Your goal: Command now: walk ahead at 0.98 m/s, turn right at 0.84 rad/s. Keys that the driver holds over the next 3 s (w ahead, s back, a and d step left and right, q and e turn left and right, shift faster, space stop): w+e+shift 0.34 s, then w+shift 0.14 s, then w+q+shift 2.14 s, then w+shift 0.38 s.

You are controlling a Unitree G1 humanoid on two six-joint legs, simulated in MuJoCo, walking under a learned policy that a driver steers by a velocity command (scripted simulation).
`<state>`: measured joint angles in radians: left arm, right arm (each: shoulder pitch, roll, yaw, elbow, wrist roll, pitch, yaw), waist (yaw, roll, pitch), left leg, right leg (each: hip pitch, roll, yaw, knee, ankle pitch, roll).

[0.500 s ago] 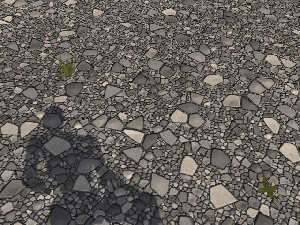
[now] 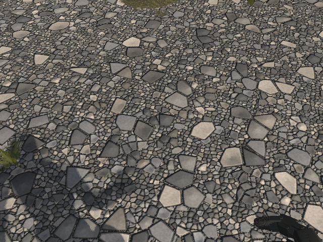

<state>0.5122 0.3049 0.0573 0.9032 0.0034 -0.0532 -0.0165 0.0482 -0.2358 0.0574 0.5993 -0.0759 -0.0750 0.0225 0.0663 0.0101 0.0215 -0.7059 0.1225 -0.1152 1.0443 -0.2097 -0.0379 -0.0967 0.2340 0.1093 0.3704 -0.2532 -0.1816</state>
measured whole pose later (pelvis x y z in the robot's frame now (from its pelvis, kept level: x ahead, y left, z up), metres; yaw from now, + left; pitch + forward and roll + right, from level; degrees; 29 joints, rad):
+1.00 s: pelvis +0.91 -0.15 -0.02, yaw -11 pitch +0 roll -2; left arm 0.46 0.29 0.04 0.94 0.01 -0.12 0.01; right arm 0.08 -0.30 -0.03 0.74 -0.01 -0.02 0.08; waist 0.03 0.02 0.05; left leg -0.78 0.07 0.14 0.79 0.09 0.13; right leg 0.26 0.05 -0.30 0.18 -0.41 0.01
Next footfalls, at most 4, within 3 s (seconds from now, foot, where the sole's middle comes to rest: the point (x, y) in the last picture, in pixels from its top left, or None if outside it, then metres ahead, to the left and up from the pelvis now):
0.20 left None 0.43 0.17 -0.77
0.64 right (220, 194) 0.72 -0.19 -0.77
1.08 left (211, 115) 1.20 -0.17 -0.77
1.50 right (230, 66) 1.63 -0.30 -0.77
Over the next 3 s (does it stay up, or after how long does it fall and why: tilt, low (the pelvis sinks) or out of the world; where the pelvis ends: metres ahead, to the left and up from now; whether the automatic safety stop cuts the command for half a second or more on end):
stays up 2.15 0.73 0.00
